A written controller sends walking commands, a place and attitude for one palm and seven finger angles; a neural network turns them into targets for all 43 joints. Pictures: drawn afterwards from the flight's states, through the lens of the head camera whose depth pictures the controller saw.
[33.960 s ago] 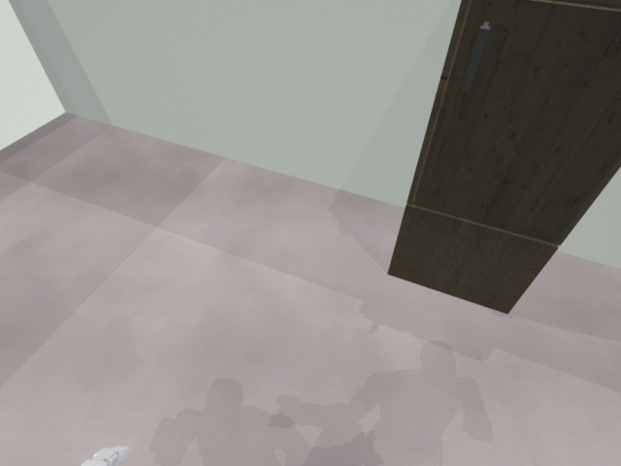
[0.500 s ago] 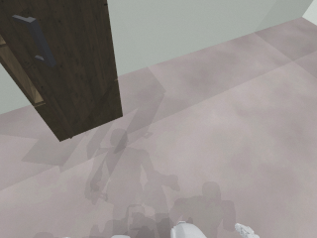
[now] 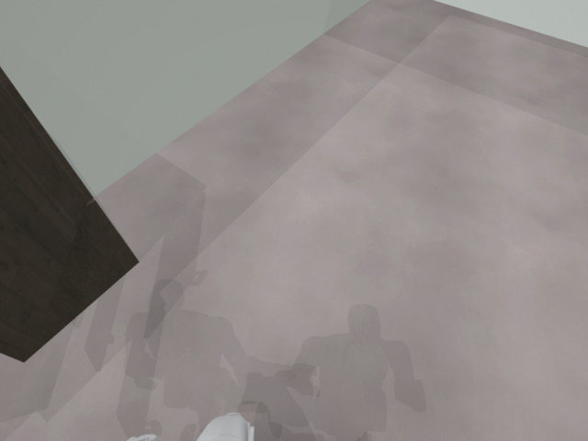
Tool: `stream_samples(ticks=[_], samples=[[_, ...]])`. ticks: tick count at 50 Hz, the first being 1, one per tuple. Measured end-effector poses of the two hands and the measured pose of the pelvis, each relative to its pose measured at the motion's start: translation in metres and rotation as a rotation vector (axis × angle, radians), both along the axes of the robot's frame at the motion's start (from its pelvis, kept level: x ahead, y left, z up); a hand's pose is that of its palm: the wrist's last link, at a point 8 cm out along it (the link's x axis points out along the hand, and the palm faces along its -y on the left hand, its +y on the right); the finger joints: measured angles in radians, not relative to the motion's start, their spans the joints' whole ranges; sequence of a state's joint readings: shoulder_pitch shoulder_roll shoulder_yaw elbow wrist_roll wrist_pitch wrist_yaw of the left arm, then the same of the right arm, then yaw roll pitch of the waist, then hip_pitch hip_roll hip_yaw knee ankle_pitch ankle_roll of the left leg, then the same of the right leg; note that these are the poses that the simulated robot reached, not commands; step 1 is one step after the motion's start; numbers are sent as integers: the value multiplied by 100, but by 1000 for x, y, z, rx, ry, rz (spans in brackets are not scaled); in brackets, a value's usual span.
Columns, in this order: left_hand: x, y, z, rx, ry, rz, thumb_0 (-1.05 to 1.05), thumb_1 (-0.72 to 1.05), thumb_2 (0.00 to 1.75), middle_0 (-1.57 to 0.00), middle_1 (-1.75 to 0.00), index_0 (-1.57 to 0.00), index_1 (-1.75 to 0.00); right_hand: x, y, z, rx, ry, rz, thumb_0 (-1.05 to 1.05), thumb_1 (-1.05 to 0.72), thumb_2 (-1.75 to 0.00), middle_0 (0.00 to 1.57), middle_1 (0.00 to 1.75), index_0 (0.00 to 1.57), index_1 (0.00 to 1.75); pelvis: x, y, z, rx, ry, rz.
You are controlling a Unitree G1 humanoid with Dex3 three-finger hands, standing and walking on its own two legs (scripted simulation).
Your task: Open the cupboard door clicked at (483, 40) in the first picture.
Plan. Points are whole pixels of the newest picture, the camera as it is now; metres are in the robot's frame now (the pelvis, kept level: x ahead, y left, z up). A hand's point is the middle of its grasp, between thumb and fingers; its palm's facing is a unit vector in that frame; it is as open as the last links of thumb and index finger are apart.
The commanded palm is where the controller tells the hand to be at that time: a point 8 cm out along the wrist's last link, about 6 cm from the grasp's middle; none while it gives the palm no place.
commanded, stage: walk to a spot facing it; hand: left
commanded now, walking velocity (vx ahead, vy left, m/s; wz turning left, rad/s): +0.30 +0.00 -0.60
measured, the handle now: out of the picture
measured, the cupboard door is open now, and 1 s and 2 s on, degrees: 39 39 39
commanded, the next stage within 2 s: turn to face it in 1.44 s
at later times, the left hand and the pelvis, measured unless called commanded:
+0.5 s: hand (237, 321) +0.32 +0.12 -0.17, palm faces -0.37 -0.92 -0.13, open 7.4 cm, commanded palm none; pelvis +0.14 +0.00 +0.00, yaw -19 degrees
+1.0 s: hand (285, 286) +0.39 +0.04 -0.16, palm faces -0.35 -0.91 -0.22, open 7.3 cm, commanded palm none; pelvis +0.34 -0.14 +0.00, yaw -27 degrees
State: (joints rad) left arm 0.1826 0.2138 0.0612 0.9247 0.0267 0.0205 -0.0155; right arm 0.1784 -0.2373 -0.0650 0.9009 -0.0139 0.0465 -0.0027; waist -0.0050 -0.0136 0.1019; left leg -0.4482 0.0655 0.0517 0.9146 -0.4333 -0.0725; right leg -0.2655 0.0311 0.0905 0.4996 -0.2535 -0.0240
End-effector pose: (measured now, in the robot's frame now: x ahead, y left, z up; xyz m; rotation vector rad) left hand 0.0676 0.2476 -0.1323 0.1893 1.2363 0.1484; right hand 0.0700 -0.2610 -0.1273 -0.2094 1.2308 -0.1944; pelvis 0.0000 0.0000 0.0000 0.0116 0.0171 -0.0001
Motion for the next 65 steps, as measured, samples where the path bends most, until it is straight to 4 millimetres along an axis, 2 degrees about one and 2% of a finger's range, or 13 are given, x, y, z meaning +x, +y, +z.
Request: stream_samples(ticks=[7,12,16,20,24,30,33,39,43,49,57,60,65], samples=[[24,18,-22,-64,43,-44,0,91,90,-21,-30,-20,-30,14,27,7,-46,-93,-48,1,-90,-89,20,30,20,30,28,29,-9,-39,8,-88],[79,22,-13,-80,28,-130,1,91,90,-20,-30,-20,-30,-20,46,18,-44,-12,-139,1,-90,-89,20,30,20,30,54,34,3,-51,-1,-157],[133,11,-6,-87,-18,-191,1,91,90,-20,-30,-19,-30,-56,61,18,-16,110,-232,1,-90,-89,20,30,20,30,76,31,8,-54,3,-210],[187,-16,-5,-94,-39,-275,0,91,90,-20,-30,-19,-30,-86,77,14,31,225,-334,1,-90,-89,20,30,20,30,101,21,6,-45,4,-266],[247,-61,-7,-103,-57,-381,1,91,90,-20,-30,-19,-30,-107,89,8,90,329,-431,1,-90,-89,20,30,20,30,128,4,-1,-31,4,-313],[334,-138,-15,-102,-172,-488,0,91,90,-20,-30,-19,-30,-105,81,-13,192,455,-538,1,-90,-89,20,30,20,30,177,-45,-25,-5,-9,-369],[345,-155,-14,-83,-178,-474,0,91,90,-20,-30,-20,-30,-67,49,-24,195,409,-559,1,-90,-89,20,30,20,30,193,-64,-24,-6,-33,-394],[340,-158,1,-2,-44,-444,-1,94,90,-20,-30,-20,-30,66,-37,-18,121,105,-519,1,-91,-89,20,29,20,30,231,-94,-1,8,-13,-440],[344,-154,10,30,18,-417,-2,95,90,-20,-30,-20,-30,146,-80,-11,95,-35,-473,1,-91,-89,20,29,20,30,265,-111,6,11,2,-457],[339,-160,6,29,133,-349,-1,93,90,-20,-30,-20,-30,251,-123,-5,79,-134,-412,1,-91,-89,20,29,20,30,324,-134,5,3,4,-473],[345,-177,-14,-1,371,-287,0,91,90,-20,-30,-20,-30,385,-157,-6,48,-215,-353,1,-91,-89,20,29,20,30,420,-159,-13,4,-3,-492],[376,-186,-22,-16,415,-306,0,91,90,-20,-30,-20,-30,405,-162,-10,19,-233,-380,1,-91,-89,20,29,20,30,454,-166,-19,-9,-11,-514],[485,-222,-20,-37,284,-392,1,91,90,-20,-30,-20,-30,379,-153,-9,36,-79,-483,0,-91,-89,20,29,20,30,498,-184,-6,-7,-12,-536]])
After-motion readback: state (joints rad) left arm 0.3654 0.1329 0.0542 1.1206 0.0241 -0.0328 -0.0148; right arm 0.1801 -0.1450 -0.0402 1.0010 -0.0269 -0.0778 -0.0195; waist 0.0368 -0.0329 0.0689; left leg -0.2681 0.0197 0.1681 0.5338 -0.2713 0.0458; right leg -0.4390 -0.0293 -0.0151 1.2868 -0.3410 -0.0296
